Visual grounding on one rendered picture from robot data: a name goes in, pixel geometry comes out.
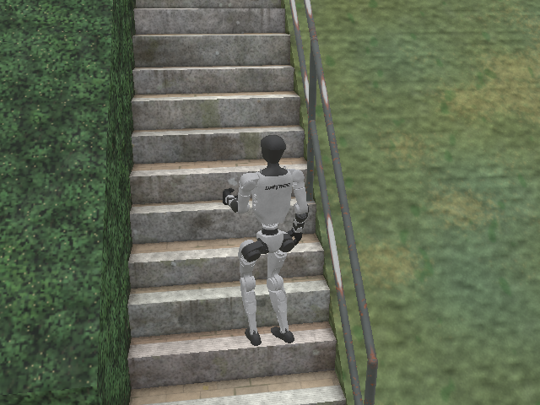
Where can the right robot hand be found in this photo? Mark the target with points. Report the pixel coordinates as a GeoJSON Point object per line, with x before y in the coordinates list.
{"type": "Point", "coordinates": [297, 236]}

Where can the robot right upper arm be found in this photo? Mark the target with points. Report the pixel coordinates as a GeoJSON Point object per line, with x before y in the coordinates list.
{"type": "Point", "coordinates": [299, 191]}

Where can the robot left upper arm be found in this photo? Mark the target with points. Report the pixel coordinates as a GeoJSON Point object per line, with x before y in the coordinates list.
{"type": "Point", "coordinates": [248, 182]}

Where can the right robot foot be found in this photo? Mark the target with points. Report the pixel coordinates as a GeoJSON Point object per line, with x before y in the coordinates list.
{"type": "Point", "coordinates": [288, 337]}

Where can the robot left thigh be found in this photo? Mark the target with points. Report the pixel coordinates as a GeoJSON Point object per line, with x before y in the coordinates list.
{"type": "Point", "coordinates": [248, 254]}

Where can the left robot forearm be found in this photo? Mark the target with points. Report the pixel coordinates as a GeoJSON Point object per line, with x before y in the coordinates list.
{"type": "Point", "coordinates": [232, 202]}

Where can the left robot hand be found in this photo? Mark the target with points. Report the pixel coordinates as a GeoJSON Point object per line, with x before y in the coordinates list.
{"type": "Point", "coordinates": [227, 192]}

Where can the right robot forearm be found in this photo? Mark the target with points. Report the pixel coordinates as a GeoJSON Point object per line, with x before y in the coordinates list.
{"type": "Point", "coordinates": [299, 221]}

